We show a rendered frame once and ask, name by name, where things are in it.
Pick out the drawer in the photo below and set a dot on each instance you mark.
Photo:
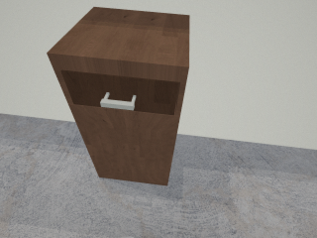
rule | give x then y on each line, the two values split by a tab
152	95

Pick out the handle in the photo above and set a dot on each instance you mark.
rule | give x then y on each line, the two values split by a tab
118	104

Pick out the cabinet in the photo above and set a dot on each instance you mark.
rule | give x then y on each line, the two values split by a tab
125	144

